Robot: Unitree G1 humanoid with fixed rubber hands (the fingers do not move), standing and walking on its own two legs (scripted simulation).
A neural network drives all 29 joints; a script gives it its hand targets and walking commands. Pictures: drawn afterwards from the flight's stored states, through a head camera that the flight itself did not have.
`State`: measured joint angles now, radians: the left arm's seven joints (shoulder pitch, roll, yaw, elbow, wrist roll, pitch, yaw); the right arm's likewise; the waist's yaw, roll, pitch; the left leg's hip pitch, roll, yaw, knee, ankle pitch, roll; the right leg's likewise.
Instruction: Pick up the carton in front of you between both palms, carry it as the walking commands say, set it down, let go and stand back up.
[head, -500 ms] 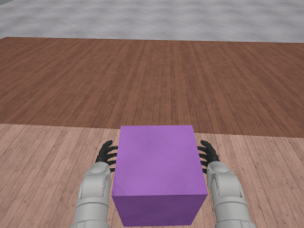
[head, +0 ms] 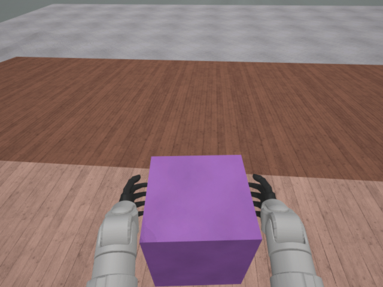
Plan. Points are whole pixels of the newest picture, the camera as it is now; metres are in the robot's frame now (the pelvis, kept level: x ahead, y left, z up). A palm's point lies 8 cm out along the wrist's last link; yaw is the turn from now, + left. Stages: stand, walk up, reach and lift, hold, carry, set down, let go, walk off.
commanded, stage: hold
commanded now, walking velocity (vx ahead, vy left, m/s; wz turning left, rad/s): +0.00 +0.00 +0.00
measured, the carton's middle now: (197, 221) +0.30 +0.00 -0.03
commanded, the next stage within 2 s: carry in 0.28 s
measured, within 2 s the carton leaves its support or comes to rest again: neither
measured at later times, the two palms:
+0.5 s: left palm (120, 192) +0.31 +0.17 +0.06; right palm (256, 187) +0.32 -0.13 +0.07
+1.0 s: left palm (122, 132) +0.51 +0.21 +0.08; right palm (227, 123) +0.54 -0.09 +0.08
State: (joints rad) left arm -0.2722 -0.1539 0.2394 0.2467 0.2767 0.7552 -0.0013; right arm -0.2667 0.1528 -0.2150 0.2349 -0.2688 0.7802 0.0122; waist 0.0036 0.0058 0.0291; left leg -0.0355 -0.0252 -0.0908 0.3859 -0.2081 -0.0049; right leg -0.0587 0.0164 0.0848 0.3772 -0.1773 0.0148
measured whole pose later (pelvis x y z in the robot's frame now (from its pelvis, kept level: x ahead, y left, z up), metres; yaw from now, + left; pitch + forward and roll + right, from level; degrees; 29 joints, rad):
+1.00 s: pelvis +0.26 +0.03 +0.00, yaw +4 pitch +6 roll +0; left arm -0.18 -0.14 0.12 -0.32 0.11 1.25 0.11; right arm -0.18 0.14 -0.13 -0.31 -0.07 1.25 -0.10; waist 0.03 -0.04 -0.13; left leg -0.52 0.05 0.15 0.65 -0.31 0.01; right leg -0.13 -0.06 -0.19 0.36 -0.32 0.01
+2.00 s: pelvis +0.95 +0.10 -0.03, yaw +4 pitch +4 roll +1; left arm -0.40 -0.01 0.15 -0.23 0.07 1.21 0.09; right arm -0.41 0.12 -0.13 -0.20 -0.09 1.19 -0.12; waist -0.03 -0.04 -0.06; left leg -0.53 0.02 0.21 0.65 -0.17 0.09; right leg -0.15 -0.07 -0.11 0.90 -0.52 0.00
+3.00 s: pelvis +1.62 +0.15 -0.07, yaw +3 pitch +6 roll -1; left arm -0.71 0.01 0.24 0.12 0.05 1.19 0.12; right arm -0.67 0.04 -0.21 0.06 -0.06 1.21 -0.15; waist -0.05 0.02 0.04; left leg -0.44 -0.06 0.14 0.59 -0.15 0.17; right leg -0.56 0.02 0.01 1.27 -0.45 -0.05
